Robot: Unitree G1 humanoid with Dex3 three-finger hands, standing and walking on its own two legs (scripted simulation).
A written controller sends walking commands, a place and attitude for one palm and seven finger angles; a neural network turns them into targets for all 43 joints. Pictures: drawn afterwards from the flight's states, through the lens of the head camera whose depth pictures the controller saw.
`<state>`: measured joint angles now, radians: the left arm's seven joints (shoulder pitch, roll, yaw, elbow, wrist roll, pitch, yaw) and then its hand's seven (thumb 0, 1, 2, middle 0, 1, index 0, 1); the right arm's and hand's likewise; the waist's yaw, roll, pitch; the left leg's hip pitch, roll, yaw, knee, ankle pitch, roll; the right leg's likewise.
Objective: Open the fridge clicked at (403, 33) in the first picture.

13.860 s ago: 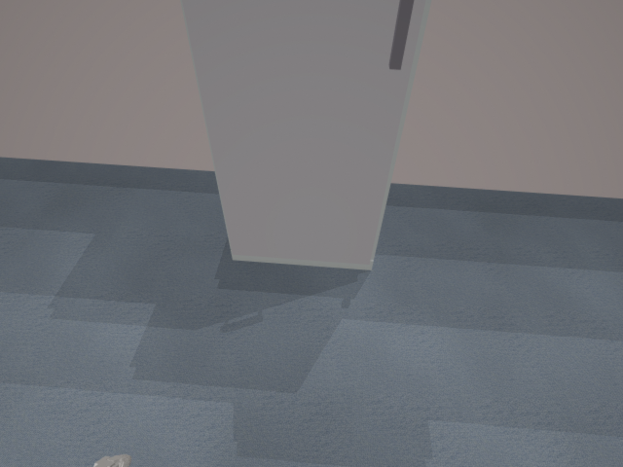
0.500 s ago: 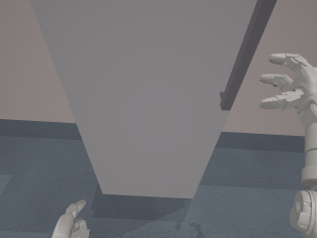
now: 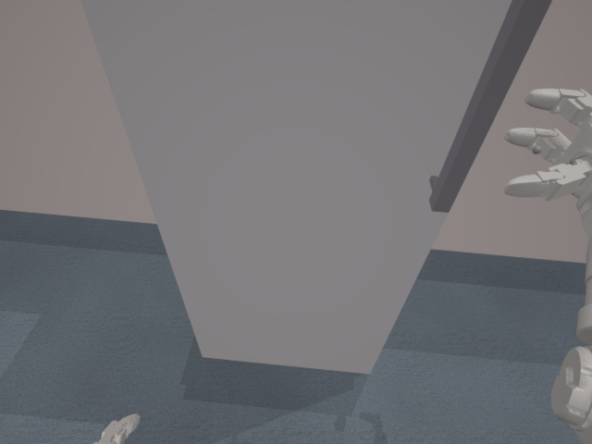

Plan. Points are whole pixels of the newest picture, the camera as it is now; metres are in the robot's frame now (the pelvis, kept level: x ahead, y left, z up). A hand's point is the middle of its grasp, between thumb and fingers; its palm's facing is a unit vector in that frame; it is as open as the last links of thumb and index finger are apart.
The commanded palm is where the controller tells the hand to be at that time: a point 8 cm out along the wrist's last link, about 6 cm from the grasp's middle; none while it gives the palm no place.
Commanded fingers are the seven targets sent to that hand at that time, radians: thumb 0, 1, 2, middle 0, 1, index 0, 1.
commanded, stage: move the hooked fingers beside the handle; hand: right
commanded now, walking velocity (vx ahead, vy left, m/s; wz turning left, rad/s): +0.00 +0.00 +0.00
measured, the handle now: (474, 105) +0.47 -0.17 +0.27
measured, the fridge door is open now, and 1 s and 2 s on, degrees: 0 0 0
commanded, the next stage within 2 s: feel for the door with the fingertips in 1.10 s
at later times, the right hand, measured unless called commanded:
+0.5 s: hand (545, 170) +0.40 -0.25 +0.23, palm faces +0.06 +1.00 -0.03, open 14.0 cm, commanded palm +0.38 -0.28 +0.24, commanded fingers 0.00 0.50 -0.30 0.30 1.20 0.30 1.20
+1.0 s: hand (526, 153) +0.41 -0.23 +0.24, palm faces +0.05 +1.00 -0.01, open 14.0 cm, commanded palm +0.39 -0.27 +0.24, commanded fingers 0.00 0.50 -0.30 0.30 1.20 0.30 1.20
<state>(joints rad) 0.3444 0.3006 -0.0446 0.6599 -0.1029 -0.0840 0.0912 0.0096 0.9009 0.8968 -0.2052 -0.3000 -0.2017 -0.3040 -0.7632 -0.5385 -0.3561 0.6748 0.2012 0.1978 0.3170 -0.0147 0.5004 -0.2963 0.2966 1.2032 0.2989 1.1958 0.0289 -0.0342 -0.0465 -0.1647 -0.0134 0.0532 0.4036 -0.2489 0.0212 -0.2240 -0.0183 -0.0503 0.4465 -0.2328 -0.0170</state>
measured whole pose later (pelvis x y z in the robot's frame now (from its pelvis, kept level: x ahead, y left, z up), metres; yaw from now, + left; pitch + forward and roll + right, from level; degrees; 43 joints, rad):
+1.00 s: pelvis +0.00 +0.00 +0.00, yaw +0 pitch +0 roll +1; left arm 0.31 0.28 -0.06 0.65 -0.10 -0.05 0.09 0.01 0.90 0.90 -0.21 -0.30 -0.20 -0.30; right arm -0.73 -0.47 -0.33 0.58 0.20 0.24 0.26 -0.01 0.50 -0.30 0.30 1.20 0.30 1.20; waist 0.02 -0.03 -0.05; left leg -0.15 -0.01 0.05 0.40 -0.25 0.02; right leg -0.21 -0.01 -0.05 0.44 -0.23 -0.02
